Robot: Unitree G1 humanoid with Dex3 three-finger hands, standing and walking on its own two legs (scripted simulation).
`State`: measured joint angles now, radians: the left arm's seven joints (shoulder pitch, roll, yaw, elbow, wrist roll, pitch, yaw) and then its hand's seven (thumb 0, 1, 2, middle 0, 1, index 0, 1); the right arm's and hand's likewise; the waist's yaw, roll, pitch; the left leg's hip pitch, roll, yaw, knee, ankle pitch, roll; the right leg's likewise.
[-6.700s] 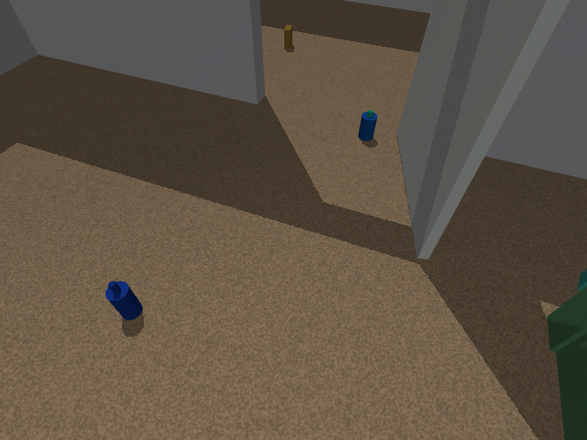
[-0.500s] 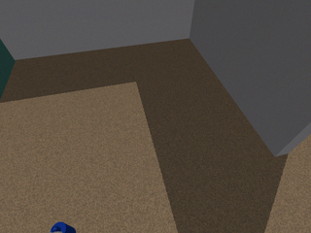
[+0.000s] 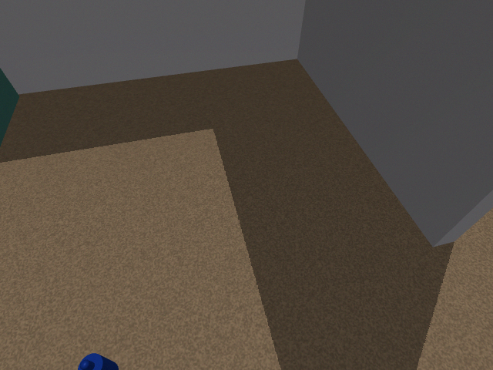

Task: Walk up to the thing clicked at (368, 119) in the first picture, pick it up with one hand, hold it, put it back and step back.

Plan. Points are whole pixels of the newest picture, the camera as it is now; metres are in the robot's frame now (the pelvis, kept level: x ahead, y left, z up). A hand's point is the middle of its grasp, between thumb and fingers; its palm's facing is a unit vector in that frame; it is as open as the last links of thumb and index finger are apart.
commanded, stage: stand
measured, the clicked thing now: out of the picture -0.01 -0.98 -0.70
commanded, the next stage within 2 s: walk up in 0.56 s
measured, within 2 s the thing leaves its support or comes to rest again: neither
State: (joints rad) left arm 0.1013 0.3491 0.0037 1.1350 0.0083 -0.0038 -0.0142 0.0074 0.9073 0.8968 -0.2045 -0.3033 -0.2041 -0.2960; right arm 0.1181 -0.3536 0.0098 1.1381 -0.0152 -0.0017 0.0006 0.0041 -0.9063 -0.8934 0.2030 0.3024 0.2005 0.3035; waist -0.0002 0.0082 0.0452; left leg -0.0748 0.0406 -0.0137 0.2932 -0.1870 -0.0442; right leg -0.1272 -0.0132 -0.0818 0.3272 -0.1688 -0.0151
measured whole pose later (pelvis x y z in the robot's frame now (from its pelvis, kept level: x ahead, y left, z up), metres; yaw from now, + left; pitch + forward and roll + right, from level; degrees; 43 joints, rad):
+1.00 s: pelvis +0.09 +0.05 -0.01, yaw +0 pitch -3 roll +1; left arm 0.29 0.44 0.08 0.99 0.02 0.00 -0.06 0.01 0.91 0.90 -0.20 -0.30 -0.20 -0.30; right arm 0.29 -0.39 -0.08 0.94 -0.04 -0.06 0.04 0.00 -0.91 -0.89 0.20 0.30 0.20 0.30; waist -0.01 -0.07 0.07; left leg -0.19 0.02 0.07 0.50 -0.26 0.02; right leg -0.40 -0.01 0.07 1.00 -0.39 -0.03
